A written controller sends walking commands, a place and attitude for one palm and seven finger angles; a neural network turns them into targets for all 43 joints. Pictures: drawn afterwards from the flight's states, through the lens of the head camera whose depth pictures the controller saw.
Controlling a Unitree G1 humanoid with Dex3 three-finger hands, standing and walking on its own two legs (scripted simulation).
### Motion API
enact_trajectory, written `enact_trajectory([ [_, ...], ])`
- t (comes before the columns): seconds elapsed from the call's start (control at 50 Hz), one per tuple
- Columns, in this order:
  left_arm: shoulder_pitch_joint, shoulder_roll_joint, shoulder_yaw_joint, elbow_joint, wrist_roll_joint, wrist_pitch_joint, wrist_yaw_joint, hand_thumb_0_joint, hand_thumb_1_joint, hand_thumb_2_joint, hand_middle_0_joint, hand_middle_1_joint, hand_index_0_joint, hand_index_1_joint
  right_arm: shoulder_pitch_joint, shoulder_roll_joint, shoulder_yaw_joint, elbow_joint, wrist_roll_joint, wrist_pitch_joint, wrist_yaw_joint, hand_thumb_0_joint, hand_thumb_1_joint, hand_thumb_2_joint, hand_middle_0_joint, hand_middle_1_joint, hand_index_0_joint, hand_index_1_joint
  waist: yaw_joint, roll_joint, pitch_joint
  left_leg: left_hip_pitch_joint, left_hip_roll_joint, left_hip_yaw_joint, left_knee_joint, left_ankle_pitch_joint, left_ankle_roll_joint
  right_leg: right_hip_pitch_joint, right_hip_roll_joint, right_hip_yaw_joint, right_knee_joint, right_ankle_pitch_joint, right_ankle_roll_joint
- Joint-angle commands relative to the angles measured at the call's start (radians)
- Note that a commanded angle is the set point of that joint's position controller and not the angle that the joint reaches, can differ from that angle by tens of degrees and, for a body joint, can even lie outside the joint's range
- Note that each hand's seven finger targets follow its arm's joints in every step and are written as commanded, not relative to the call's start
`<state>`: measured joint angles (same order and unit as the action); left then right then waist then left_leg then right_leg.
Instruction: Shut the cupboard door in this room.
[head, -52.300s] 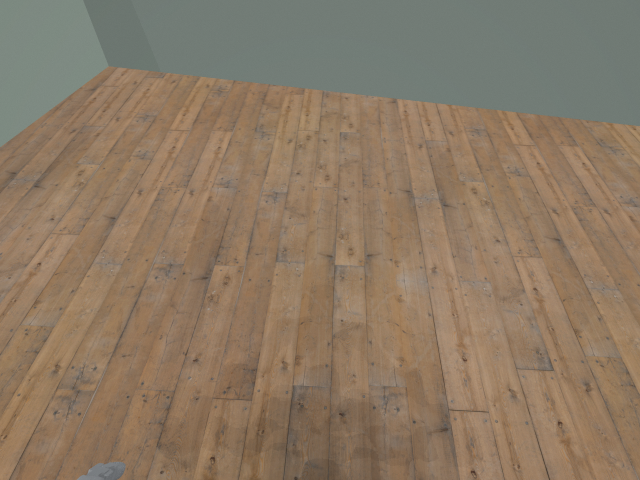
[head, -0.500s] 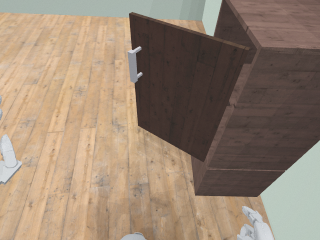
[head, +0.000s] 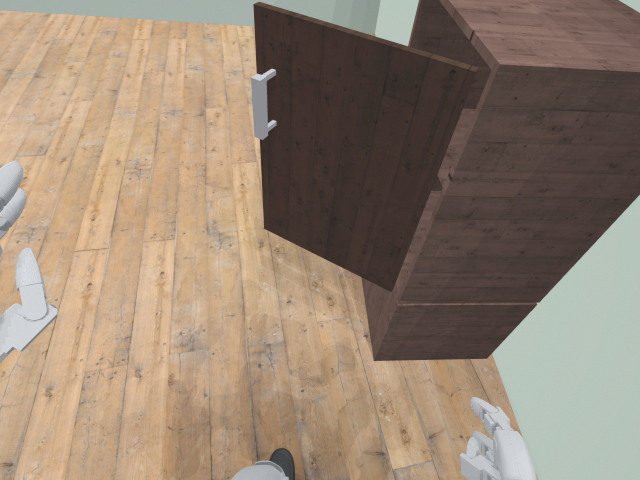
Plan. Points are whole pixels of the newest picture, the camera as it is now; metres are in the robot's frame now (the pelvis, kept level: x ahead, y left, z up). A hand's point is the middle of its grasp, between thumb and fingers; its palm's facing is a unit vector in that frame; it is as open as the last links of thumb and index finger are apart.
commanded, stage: step back with the hand held close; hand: left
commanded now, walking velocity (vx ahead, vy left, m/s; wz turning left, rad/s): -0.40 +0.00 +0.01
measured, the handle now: (266, 104) +0.78 +0.16 +0.06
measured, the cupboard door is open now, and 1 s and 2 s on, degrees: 57 57 57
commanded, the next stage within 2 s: stop stepping back and stand still in 0.02 s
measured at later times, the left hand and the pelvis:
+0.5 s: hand out of the picture +0.12 +0.29 +0.19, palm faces +0.31 -0.83 -0.46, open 7.4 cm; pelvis -0.08 +0.05 +0.01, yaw -5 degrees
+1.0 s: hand out of the picture +0.14 +0.31 +0.18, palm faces +0.36 -0.81 -0.46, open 7.4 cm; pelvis -0.09 +0.07 +0.01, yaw -7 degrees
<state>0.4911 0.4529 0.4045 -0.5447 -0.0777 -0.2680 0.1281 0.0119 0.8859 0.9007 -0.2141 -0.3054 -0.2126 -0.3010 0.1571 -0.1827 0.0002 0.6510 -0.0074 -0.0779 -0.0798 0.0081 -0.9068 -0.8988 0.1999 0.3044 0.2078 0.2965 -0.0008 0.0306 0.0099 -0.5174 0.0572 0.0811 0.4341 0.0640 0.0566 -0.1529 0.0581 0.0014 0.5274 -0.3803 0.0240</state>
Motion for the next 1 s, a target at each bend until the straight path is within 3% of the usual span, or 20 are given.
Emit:
enact_trajectory([
  [0.0, 0.063, 0.233, 0.235, -0.146, -0.025, -0.058, 0.016, 0.0, 0.9, 0.9, -0.2, -0.3, -0.2, -0.3, -0.086, -0.148, -0.065, -0.182, -0.009, -0.024, -0.008, 0.0, -0.9, -0.9, 0.2, 0.3, 0.2, 0.3, 0.002, 0.179, -0.151, 0.114, 0.127, -0.211, -0.268, -0.677, -0.119, -0.063, 0.02, -0.028, -0.059, -0.189, -0.09],
  [0.06, 0.074, 0.236, 0.198, -0.184, -0.029, -0.062, 0.024, 0.0, 0.9, 0.9, -0.2, -0.3, -0.2, -0.3, -0.041, -0.117, -0.059, -0.161, 0.005, -0.017, 0.005, 0.0, -0.9, -0.9, 0.2, 0.3, 0.2, 0.3, -0.017, -0.099, -0.134, 0.427, -0.045, -0.041, 0.294, -0.366, -0.131, -0.516, -0.241, 0.205, -0.348, -0.245, -0.17],
  [0.1, 0.062, 0.196, 0.143, -0.154, -0.008, -0.02, 0.033, 0.0, 0.9, 0.9, -0.2, -0.3, -0.2, -0.3, -0.011, -0.114, -0.054, -0.124, -0.011, -0.006, 0.01, 0.0, -0.9, -0.9, 0.2, 0.3, 0.2, 0.3, -0.015, -0.222, -0.06, 0.359, -0.054, -0.123, 0.575, -0.434, -0.116, -0.619, -0.386, 0.248, -0.369, -0.182, -0.23],
  [0.14, -0.115, 0.157, 0.084, -0.143, 0.016, -0.003, 0.041, 0.0, 0.9, 0.9, -0.2, -0.3, -0.2, -0.3, -0.013, -0.129, -0.03, -0.131, -0.006, -0.012, -0.006, 0.0, -0.9, -0.9, 0.2, 0.3, 0.2, 0.3, -0.053, -0.108, 0.069, 0.299, -0.001, -0.16, 0.31, -0.419, -0.086, -0.552, -0.255, 0.102, -0.199, -0.07, -0.119],
  [0.18, -0.263, 0.181, 0.094, -0.153, 0.024, 0.003, 0.048, 0.0, 0.9, 0.9, -0.2, -0.3, -0.2, -0.3, -0.051, -0.194, -0.044, -0.139, 0.011, -0.044, -0.036, 0.0, -0.9, -0.9, 0.2, 0.3, 0.2, 0.3, -0.034, 0.234, 0.083, 0.117, 0.106, -0.356, -0.188, -0.511, -0.036, -0.328, -0.038, -0.019, 0.097, -0.12, -0.016],
  [0.2, -0.243, 0.18, 0.121, -0.133, 0.026, -0.011, 0.057, 0.0, 0.9, 0.9, -0.2, -0.3, -0.2, -0.3, -0.032, -0.2, -0.046, -0.137, 0.007, -0.066, -0.041, 0.0, -0.9, -0.9, 0.2, 0.3, 0.2, 0.3, -0.004, 0.265, 0.008, 0.033, 0.188, -0.504, -0.276, -0.646, 0.027, -0.179, 0.011, 0.007, 0.194, -0.075, -0.014],
  [0.22, -0.191, 0.179, 0.132, -0.122, 0.022, -0.02, 0.049, 0.0, 0.9, 0.9, -0.2, -0.3, -0.2, -0.3, -0.025, -0.177, -0.049, -0.14, 0.011, -0.081, -0.034, 0.0, -0.9, -0.9, 0.2, 0.3, 0.2, 0.3, -0.004, 0.22, -0.093, 0.048, 0.202, -0.508, -0.339, -0.868, 0.011, -0.087, 0.032, 0.014, 0.261, -0.126, -0.022],
  [0.26, -0.096, 0.17, 0.152, -0.212, 0.014, -0.004, 0.034, 0.0, 0.9, 0.9, -0.2, -0.3, -0.2, -0.3, -0.009, -0.165, -0.056, -0.163, 0.003, -0.078, -0.006, 0.0, -0.9, -0.9, 0.2, 0.3, 0.2, 0.3, 0.004, 0.273, -0.183, 0.079, 0.174, -0.464, -0.38, -0.854, -0.068, -0.018, 0.067, -0.015, 0.296, -0.147, -0.037],
  [0.34, 0.118, 0.169, 0.152, -0.309, 0.004, 0.021, 0.022, 0.0, 0.9, 0.9, -0.2, -0.3, -0.2, -0.3, -0.004, -0.136, -0.043, -0.197, 0.003, -0.065, 0.03, 0.0, -0.9, -0.9, 0.2, 0.3, 0.2, 0.3, 0.005, 0.23, -0.179, 0.037, 0.05, -0.218, -0.265, -0.684, -0.112, 0.155, 0.057, -0.057, -0.066, -0.099, -0.066],
  [0.38, 0.178, 0.232, 0.223, -0.269, 0.011, 0.041, 0.031, 0.0, 0.9, 0.9, -0.2, -0.3, -0.2, -0.3, 0.012, -0.127, -0.046, -0.183, -0.008, -0.038, 0.033, 0.0, -0.9, -0.9, 0.2, 0.3, 0.2, 0.3, 0.001, 0.027, -0.16, 0.086, -0.045, -0.09, 0.057, -0.527, -0.105, 0.03, -0.119, 0.121, -0.268, -0.112, -0.112],
  [0.42, 0.036, 0.202, 0.186, -0.239, -0.001, 0.051, 0.04, 0.0, 0.9, 0.9, -0.2, -0.3, -0.2, -0.3, 0.016, -0.128, -0.049, -0.142, -0.009, -0.017, 0.022, 0.0, -0.9, -0.9, 0.2, 0.3, 0.2, 0.3, -0.014, -0.176, -0.099, 0.134, -0.06, -0.107, 0.469, -0.401, -0.101, -0.254, -0.359, 0.338, -0.376, -0.314, -0.25],
  [0.46, -0.027, 0.159, 0.149, -0.108, 0.013, 0.062, 0.062, 0.0, 0.9, 0.9, -0.2, -0.3, -0.2, -0.3, 0.021, -0.141, -0.046, -0.129, -0.003, -0.011, 0.006, 0.0, -0.9, -0.9, 0.2, 0.3, 0.2, 0.3, -0.037, -0.151, 0.022, 0.064, -0.008, -0.148, 0.523, -0.418, -0.078, -0.324, -0.349, 0.294, -0.354, -0.358, -0.238],
  [0.54, -0.162, 0.129, 0.077, -0.044, 0.032, 0.063, 0.072, 0.0, 0.9, 0.9, -0.2, -0.3, -0.2, -0.3, 0.008, -0.152, -0.036, -0.111, 0.008, -0.036, -0.023, 0.0, -0.9, -0.9, 0.2, 0.3, 0.2, 0.3, -0.035, -0.029, 0.02, 0.253, -0.012, -0.074, 0.089, -0.436, -0.037, -0.255, -0.199, 0.064, -0.134, -0.225, -0.128],
  [0.58, -0.167, 0.127, 0.065, -0.1, 0.028, 0.06, 0.066, 0.0, 0.9, 0.9, -0.2, -0.3, -0.2, -0.3, -0.009, -0.185, -0.04, -0.152, 0.022, -0.055, -0.035, 0.0, -0.9, -0.9, 0.2, 0.3, 0.2, 0.3, -0.033, 0.198, 0.038, 0.274, 0.161, -0.415, -0.172, -0.592, 0.037, -0.298, -0.045, -0.046, 0.134, -0.117, -0.041],
  [0.62, -0.134, 0.171, 0.111, -0.167, 0.027, 0.046, 0.052, 0.0, 0.9, 0.9, -0.2, -0.3, -0.2, -0.3, -0.022, -0.145, -0.022, -0.141, 0.003, -0.071, -0.019, 0.0, -0.9, -0.9, 0.2, 0.3, 0.2, 0.3, -0.033, 0.249, 0.018, 0.175, 0.246, -0.632, -0.377, -0.902, 0.036, -0.272, -0.008, 0.008, 0.333, -0.11, -0.029],
  [0.68, -0.047, 0.197, 0.142, -0.274, 0.033, 0.037, 0.043, 0.0, 0.9, 0.9, -0.2, -0.3, -0.2, -0.3, -0.039, -0.13, -0.023, -0.15, -0.006, -0.081, 0.013, 0.0, -0.9, -0.9, 0.2, 0.3, 0.2, 0.3, 0.003, 0.142, -0.032, 0.139, 0.207, -0.439, -0.358, -0.742, 0.006, -0.144, -0.016, -0.008, 0.263, -0.028, -0.038],
  [0.76, 0.074, 0.152, 0.13, -0.217, 0.03, 0.059, 0.052, 0.0, 0.9, 0.9, -0.2, -0.3, -0.2, -0.3, -0.014, -0.134, -0.025, -0.161, -0.007, -0.045, 0.018, 0.0, -0.9, -0.9, 0.2, 0.3, 0.2, 0.3, -0.007, 0.232, -0.06, 0.072, 0.124, -0.23, -0.289, -0.704, -0.03, 0.084, 0.024, -0.108, -0.031, -0.025, -0.051],
  [0.82, 0.063, 0.172, 0.151, -0.137, 0.025, 0.073, 0.054, 0.0, 0.9, 0.9, -0.2, -0.3, -0.2, -0.3, 0.009, -0.125, -0.025, -0.159, -0.012, -0.02, 0.005, 0.0, -0.9, -0.9, 0.2, 0.3, 0.2, 0.3, -0.024, 0.101, -0.059, 0.049, 0.066, -0.175, -0.122, -0.584, -0.045, 0.125, -0.056, -0.006, -0.181, 0.005, -0.088],
  [0.88, -0.005, 0.179, 0.159, -0.098, 0.011, 0.072, 0.056, 0.0, 0.9, 0.9, -0.2, -0.3, -0.2, -0.3, 0.018, -0.125, -0.039, -0.141, -0.006, -0.014, 0.006, 0.0, -0.9, -0.9, 0.2, 0.3, 0.2, 0.3, -0.024, -0.127, -0.1, 0.142, -0.003, -0.111, 0.171, -0.394, -0.066, -0.043, -0.254, 0.262, -0.288, -0.113, -0.172],
  [0.98, -0.075, 0.163, 0.109, -0.122, 0.027, 0.062, 0.067, 0.0, 0.9, 0.9, -0.2, -0.3, -0.2, -0.3, -0.024, -0.137, -0.03, -0.133, 0.018, -0.023, -0.002, 0.0, -0.9, -0.9, 0.2, 0.3, 0.2, 0.3, -0.017, -0.049, -0.029, 0.19, 0.011, -0.101, 0.134, -0.268, -0.05, -0.069, -0.264, 0.186, -0.189, 0.184, -0.15],
])
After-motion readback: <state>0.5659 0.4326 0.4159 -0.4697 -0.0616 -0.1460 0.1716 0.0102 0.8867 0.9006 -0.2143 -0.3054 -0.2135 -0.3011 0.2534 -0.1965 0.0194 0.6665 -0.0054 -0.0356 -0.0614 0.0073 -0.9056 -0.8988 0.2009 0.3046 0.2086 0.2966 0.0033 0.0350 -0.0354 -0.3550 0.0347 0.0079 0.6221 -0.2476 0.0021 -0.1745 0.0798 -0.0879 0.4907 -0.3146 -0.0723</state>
